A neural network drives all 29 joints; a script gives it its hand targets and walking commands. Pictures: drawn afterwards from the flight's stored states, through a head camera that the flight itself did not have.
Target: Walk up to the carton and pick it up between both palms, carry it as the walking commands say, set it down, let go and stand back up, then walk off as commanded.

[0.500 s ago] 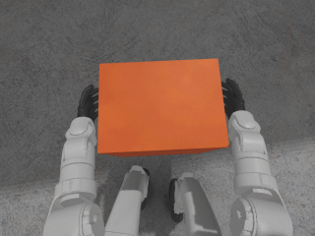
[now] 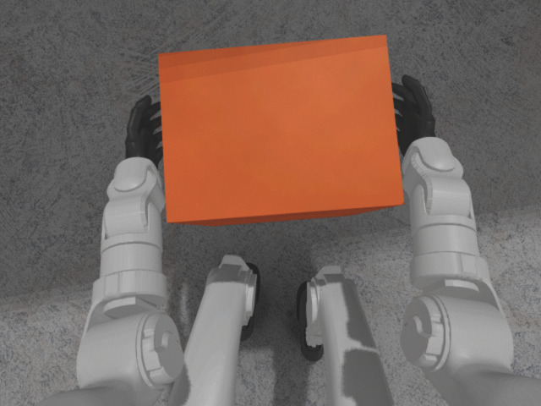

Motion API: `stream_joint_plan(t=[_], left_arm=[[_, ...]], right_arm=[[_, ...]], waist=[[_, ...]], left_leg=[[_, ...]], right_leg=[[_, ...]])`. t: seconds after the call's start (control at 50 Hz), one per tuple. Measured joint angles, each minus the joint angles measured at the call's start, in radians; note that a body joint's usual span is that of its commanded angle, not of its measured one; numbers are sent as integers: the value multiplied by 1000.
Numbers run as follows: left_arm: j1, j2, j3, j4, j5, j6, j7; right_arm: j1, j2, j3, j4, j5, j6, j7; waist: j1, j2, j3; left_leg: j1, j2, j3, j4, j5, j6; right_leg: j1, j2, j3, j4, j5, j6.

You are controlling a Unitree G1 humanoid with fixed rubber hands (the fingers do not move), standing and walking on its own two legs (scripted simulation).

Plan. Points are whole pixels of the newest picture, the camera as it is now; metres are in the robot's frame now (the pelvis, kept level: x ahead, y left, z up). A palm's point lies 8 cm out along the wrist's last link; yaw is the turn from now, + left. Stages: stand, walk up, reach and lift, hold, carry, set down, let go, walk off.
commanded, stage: set down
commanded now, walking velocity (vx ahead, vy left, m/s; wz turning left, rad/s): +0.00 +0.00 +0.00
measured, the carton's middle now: (277, 155) +0.46 +0.02 -0.18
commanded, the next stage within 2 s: none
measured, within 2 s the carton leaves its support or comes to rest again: rests again in 1.94 s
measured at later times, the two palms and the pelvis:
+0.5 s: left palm (159, 159) +0.45 +0.22 -0.18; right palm (384, 136) +0.50 -0.15 -0.18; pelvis +0.00 +0.01 -0.06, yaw -1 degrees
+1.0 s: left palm (177, 160) +0.47 +0.22 -0.26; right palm (369, 133) +0.53 -0.15 -0.27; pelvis -0.01 +0.01 -0.13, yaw +0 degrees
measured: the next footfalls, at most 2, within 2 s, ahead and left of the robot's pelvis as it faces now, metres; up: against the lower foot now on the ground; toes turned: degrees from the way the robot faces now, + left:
none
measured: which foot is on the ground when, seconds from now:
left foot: down 0.00-1.00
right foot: down 0.00-1.00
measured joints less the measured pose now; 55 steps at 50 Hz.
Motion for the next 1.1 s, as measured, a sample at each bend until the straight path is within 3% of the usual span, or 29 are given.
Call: stream_joint_plan(t=[0.26, 0.4, 0.52, 0.64, 0.76, 0.92, 1.1], left_arm=[[-28, 3, 32, 9, -6, 0, -6], [-53, 12, 11, 9, -41, -16, 17], [-100, 23, 10, 22, -48, -13, 38], [-187, 42, 29, 105, -48, -11, 50], [-222, 51, 35, 108, -48, -9, 54], [-251, 77, 29, 108, -80, -14, 58], [-300, 103, 29, 147, -84, -17, 64]], right_arm=[[-51, -14, 18, 22, -3, 11, -8], [-71, -59, 75, 27, 37, -11, -30], [-138, -89, 81, 84, 51, -28, -29], [-234, -126, 81, 170, 46, -17, -27], [-290, -151, 104, 182, 52, -2, -28], [-335, -180, 175, 186, 112, 0, -63], [-421, -195, 180, 268, 110, -15, -63]], waist=[[17, -1, 1], [17, -1, 0], [17, -1, 0], [16, -1, 16], [16, -1, 52], [15, -1, 83], [15, -1, 132]], left_leg=[[-130, 1, 9, 100, -41, 0], [-215, -5, 11, 169, -51, 0], [-280, -4, 19, 233, -52, 0], [-344, 0, 29, 294, -52, 0], [-402, 5, 35, 332, -53, 0], [-455, 8, 42, 381, -64, 0], [-495, 11, 51, 442, -71, 0]], right_leg=[[-123, 2, 0, 94, -42, 0], [-207, 2, 0, 163, -54, 3], [-275, 2, 0, 233, -58, 5], [-344, 4, 0, 303, -60, 5], [-407, 6, 0, 348, -61, 5], [-462, 8, 0, 401, -73, 5], [-501, 8, 0, 463, -82, 5]])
